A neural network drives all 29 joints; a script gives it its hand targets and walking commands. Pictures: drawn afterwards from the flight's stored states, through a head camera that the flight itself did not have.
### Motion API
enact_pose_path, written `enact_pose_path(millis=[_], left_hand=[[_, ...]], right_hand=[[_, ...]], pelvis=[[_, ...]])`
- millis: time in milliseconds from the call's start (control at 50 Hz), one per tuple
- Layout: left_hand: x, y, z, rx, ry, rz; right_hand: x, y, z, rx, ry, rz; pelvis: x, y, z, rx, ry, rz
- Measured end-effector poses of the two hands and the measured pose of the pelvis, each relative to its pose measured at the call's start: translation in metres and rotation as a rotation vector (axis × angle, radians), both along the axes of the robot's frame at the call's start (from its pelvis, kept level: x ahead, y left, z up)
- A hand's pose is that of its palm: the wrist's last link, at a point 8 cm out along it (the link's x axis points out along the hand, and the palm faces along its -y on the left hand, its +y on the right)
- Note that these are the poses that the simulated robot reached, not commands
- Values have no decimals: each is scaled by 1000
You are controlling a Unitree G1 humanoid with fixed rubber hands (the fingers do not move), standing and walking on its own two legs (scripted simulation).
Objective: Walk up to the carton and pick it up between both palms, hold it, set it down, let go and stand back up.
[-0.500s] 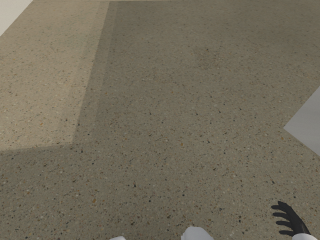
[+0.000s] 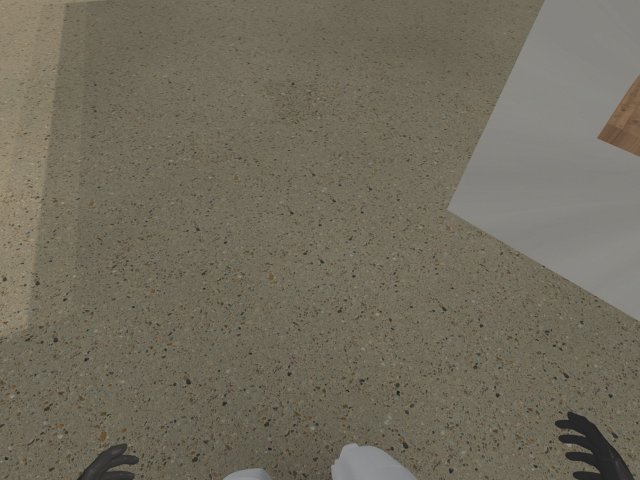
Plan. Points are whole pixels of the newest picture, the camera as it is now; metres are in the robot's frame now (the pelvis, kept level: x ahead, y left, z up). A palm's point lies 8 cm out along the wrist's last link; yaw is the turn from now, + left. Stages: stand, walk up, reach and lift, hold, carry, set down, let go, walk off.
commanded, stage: walk up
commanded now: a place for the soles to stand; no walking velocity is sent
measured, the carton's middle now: out of the picture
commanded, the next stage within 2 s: none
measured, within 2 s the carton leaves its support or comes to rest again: neither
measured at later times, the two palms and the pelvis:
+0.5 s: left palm out of the picture +0.12 +0.16 -0.08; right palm out of the picture +0.03 -0.49 -0.08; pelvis +0.00 -0.13 +0.00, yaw -15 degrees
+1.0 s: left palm (330, 389) +0.24 -0.01 -0.10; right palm out of the picture -0.03 -0.60 -0.05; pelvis +0.03 -0.25 -0.01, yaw -26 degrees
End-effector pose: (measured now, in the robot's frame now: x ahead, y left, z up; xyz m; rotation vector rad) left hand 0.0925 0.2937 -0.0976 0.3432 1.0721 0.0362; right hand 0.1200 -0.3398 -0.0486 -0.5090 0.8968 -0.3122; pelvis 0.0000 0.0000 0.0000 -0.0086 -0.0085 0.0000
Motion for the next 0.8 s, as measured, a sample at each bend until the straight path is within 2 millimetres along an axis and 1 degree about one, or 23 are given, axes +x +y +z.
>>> enact_pose_path(millis=[80,180,260,340,360,400,440,480,520,580,640,680,720,800], left_hand=[[1,-12,-1,-5,15,-45],[-3,-36,0,9,55,-88],[1,-63,2,37,74,-133],[6,-95,0,79,79,-175],[6,-103,1,83,82,-178],[6,-115,6,89,98,-188],[11,-124,12,102,110,-201],[19,-132,15,113,113,-220],[29,-140,14,115,110,-242],[48,-155,6,95,91,-270],[72,-170,-5,64,55,-297],[89,-185,-10,41,30,-317],[103,-200,-10,25,17,-346],[121,-226,-9,5,8,-398]], right_hand=[[-16,-17,6,-10,-17,-41],[-37,-42,-2,23,-17,-82],[-55,-72,-14,53,-15,-120],[-71,-112,-34,74,-19,-162],[-75,-119,-38,80,-12,-174],[-80,-129,-37,92,6,-184],[-85,-137,-33,97,22,-196],[-90,-146,-29,90,27,-216],[-94,-155,-25,76,23,-238],[-98,-164,-19,47,16,-263],[-103,-171,-12,12,6,-281],[-111,-176,-8,-7,9,-304],[-121,-183,1,-24,10,-335],[-131,-200,16,-49,9,-373]], pelvis=[[-2,-11,1,3,-13,-43],[-6,-33,-1,23,-19,-94],[-8,-61,-5,45,-16,-141],[-9,-96,-17,60,-22,-187],[-9,-103,-18,55,-20,-195],[-9,-114,-13,59,-5,-214],[-7,-122,-7,61,12,-234],[-5,-130,-3,57,22,-255],[-2,-137,-2,48,24,-276],[4,-144,-4,29,23,-300],[11,-150,-9,3,15,-319],[14,-156,-10,14,2,-337],[17,-162,-6,6,-3,-360],[23,-179,0,-11,-3,-391]])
